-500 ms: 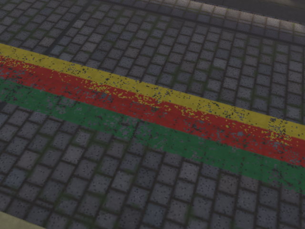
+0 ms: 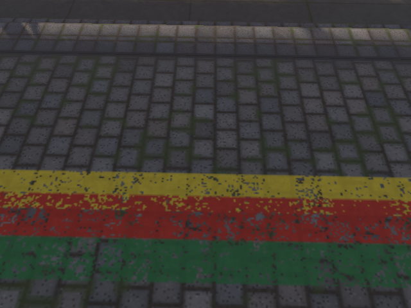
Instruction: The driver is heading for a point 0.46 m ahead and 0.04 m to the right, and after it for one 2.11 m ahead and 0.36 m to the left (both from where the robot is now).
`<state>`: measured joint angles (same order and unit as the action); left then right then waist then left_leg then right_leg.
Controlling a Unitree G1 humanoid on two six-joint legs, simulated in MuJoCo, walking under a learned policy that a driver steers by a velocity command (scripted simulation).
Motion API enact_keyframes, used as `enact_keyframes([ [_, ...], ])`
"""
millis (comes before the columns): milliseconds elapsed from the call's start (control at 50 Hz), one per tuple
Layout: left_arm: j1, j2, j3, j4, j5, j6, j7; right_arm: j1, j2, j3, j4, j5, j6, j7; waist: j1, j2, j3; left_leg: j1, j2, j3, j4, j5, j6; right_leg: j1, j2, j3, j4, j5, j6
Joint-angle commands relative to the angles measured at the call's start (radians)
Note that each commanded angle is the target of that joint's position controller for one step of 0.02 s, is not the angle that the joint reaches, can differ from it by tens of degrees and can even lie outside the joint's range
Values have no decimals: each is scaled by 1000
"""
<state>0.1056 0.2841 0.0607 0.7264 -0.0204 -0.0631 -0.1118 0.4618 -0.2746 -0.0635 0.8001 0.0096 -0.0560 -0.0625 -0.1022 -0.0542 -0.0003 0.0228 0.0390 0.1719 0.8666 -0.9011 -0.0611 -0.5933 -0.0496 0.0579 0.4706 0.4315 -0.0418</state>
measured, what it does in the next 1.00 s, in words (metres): goes down: right foot 0.17 m lower, then left foot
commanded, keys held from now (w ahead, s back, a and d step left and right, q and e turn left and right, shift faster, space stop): w+e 0.32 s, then w+q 0.68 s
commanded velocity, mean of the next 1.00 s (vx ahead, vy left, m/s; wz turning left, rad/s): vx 0.50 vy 0.00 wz -0.02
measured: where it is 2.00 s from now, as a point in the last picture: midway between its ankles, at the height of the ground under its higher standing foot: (178, 157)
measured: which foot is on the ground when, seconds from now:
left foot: down 0.00-0.04, up 0.06-0.40, down 0.42-0.90, up 0.92-1.00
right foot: up 0.00-0.02, down 0.04-0.46, up 0.48-0.88, down 0.90-1.00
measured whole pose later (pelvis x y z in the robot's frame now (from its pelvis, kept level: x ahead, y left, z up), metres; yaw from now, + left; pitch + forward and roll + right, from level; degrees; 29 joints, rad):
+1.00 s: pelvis +0.61 -0.11 -0.07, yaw +1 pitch +2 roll -1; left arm 0.10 0.25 0.05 0.74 0.00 -0.11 -0.01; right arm 0.38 -0.28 -0.07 0.74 0.03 -0.04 -0.02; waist -0.04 0.03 -0.02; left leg -0.37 -0.05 -0.13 1.04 -0.43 0.03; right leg -0.33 0.04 0.02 0.46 -0.18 -0.02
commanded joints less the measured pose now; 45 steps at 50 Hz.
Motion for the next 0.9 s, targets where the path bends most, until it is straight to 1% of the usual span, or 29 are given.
enact_keyframes([
  [20, 198, 76, 30, 43, -3, -3, 23, 6, -154, -28, -8, 14, 0, 12, 135, 119, -17, -178, 208, -115, 263, 1056, 118, 370, 4, -41, -57, 41, -48],
  [40, 383, 145, 62, 109, 19, -3, 41, -34, -143, -15, -19, 16, -18, 35, 253, 24, -113, -286, 117, -29, 561, 1087, 63, 672, 59, -143, -130, 179, -76],
  [60, 447, 226, 63, 147, 44, 8, 57, 80, -39, -3, -21, -14, -31, 53, 207, -223, -154, -809, -15, -59, 1115, 46, -9, 1127, -96, 49, 149, 479, -192],
  [80, 523, 254, 63, 131, 33, 0, 59, 144, -88, 20, -52, 26, -60, 67, 239, -253, -422, -950, -29, -296, 1262, 17, -25, 1382, -255, 306, 363, 600, -362],
  [100, 491, 211, 56, 101, 14, 6, 66, 36, -150, 4, -96, 21, -74, 66, 283, -99, -497, -994, 21, -320, 1152, 90, -35, 1340, -265, 350, 253, 447, -382],
  [120, 440, 228, 63, 119, -11, 18, 78, -38, -122, 16, -145, 21, -79, 56, 236, 12, -465, -1062, 41, -298, 1055, 143, -34, 1258, -272, 461, 127, 88, -398],
  [140, 385, 254, 68, 133, -26, 32, 96, -109, -79, 27, -182, 42, -74, 37, 179, 54, -390, -1119, 48, -238, 1050, 241, -40, 1082, -307, 636, -24, -401, -401],
  [160, 293, 221, 55, 73, 4, 18, 95, -119, -103, 29, -178, 42, -67, 26, 152, 131, -305, -1083, 77, -271, 993, 348, -14, 878, -351, 730, -92, -573, -395],
  [180, 219, 171, 36, 53, 20, -2, 95, -117, -101, 25, -166, 25, -62, 21, 116, 139, -228, -1035, 94, -322, 942, 416, 9, 686, -363, 732, -94, -509, -389],
  [200, 153, 147, 24, 38, 16, -21, 85, -129, -122, 16, -161, 14, -54, 19, 64, 129, -102, -976, 118, -333, 730, 486, 33, 471, -305, 625, -119, -482, -344],
  [220, 63, 130, 17, 23, -3, -18, 97, -188, -105, 13, -185, -10, -43, 18, 23, 104, 48, -830, 136, -302, 408, 561, 4, 196, -183, 425, -196, -454, -283],
  [240, 26, 133, 18, 0, 14, -21, 110, -230, -112, 10, -196, -39, -50, 18, 34, 55, 95, -664, 111, -257, 188, 663, -17, 29, -81, 287, -218, -335, -252],
  [260, 22, 143, 20, 2, 20, -21, 126, -244, -70, 16, -204, -56, -59, 28, 38, -8, 58, -481, 70, -215, 30, 822, -26, -51, 10, 177, -215, -258, -227],
  [280, 62, 134, 23, 17, 19, -17, 135, -250, -51, 17, -198, -43, -68, 38, 57, -60, 7, -371, 24, -193, -80, 986, -36, -31, 38, 136, -201, -249, -212],
  [340, 174, 123, 31, 61, -19, -9, 138, -296, -58, 10, -210, -3, -58, 48, 101, -44, -44, -380, -11, -222, -268, 1049, -23, 225, -39, 210, -168, -344, -183],
  [380, 219, 112, 34, 80, -20, 6, 133, -309, -85, -2, -214, -2, -53, 57, 114, -28, -21, -430, -5, -222, -311, 985, 27, 366, -88, 246, -93, -413, -149],
  [420, 227, 112, 35, 79, 0, 22, 123, -259, -105, -18, -198, -14, -55, 67, 90, -27, -25, -373, -37, -177, -330, 888, 95, 432, -67, 223, 28, -283, -120],
  [440, 230, 88, 26, 73, 13, 26, 119, -151, -131, -31, -173, -18, -59, 69, 46, 6, -90, -226, -16, -209, -323, 914, 139, 410, -13, 166, 201, -233, -95],
  [460, 356, 29, 6, 67, 26, 16, 116, -31, -210, -51, -152, -22, -60, 74, 60, 224, -232, 91, 157, -511, -322, 865, 286, 184, 88, 92, 533, -435, -40],
  [480, 376, 22, -4, 71, 7, 4, 111, 55, -223, -62, -111, -5, -50, 85, 40, 452, -290, 224, 308, -951, -547, 551, 400, -51, 172, 29, 812, -945, 12],
  [500, 278, 102, 13, 45, 0, -6, 106, 8, -156, -38, -128, 5, -51, 89, 33, 305, -160, 160, 293, -1021, -604, 325, 361, -181, 110, 86, 859, -951, -7],
  [520, 138, 120, 18, 11, -3, -12, 105, -64, -132, -31, -149, -7, -44, 85, 22, 177, -60, 42, 260, -899, -600, 343, 330, -202, 69, 73, 838, -871, -16],
  [540, 72, 105, 15, -14, 10, -17, 104, -109, -131, -30, -157, -17, -40, 87, 39, 105, 8, -73, 221, -799, -606, 477, 322, -187, 43, 55, 757, -828, -17],
  [560, 62, 98, 19, -15, 27, -20, 109, -140, -121, -29, -160, -15, -41, 83, 67, 93, 5, -132, 185, -721, -608, 582, 305, -134, 6, 59, 655, -785, -14],
  [640, 52, 56, 9, -17, 38, -16, 114, -147, -127, -33, -149, 4, -34, 62, 100, 153, -44, -220, 114, -570, -647, 796, 304, 24, 18, 9, 395, -734, 39],
  [720, -81, 34, -7, -46, 28, -30, 107, -102, -159, -45, -120, 16, -17, 39, 57, 144, -25, -266, 88, -511, -651, 794, 286, 98, 49, 8, 150, -509, 80],
  [820, -152, 67, 3, -79, 11, -53, 95, -44, -150, -47, -95, 21, 0, 44, 42, 159, -17, -250, 88, -576, -583, 732, 259, 207, 81, 25, 15, -470, 75],
  [880, -29, 104, 27, -48, 11, -64, 101, -79, -116, -39, -108, 21, 9, 40, 120, 172, -49, -287, 47, -592, -457, 719, 210, 417, 53, 20, -67, -506, 27],
  [900, 104, 148, 43, -25, 22, -66, 109, -111, -68, -22, -127, 14, 5, 41, 185, 128, -128, -383, 3, -534, -276, 693, 173, 611, -62, 117, -59, -558, -23],
])
Keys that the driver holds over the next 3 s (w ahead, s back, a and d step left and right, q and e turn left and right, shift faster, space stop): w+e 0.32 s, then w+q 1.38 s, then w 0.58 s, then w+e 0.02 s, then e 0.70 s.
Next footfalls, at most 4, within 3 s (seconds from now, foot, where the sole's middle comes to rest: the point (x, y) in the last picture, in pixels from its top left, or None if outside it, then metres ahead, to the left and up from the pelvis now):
0.04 right None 0.20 -0.13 -0.84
0.42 left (187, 301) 0.52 0.03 -0.84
0.90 right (253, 246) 0.69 -0.22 -0.84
1.40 left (168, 190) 0.96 0.08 -0.84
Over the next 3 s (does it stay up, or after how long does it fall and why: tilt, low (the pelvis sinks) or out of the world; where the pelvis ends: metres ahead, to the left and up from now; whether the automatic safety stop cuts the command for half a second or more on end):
stays up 1.43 0.20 -0.06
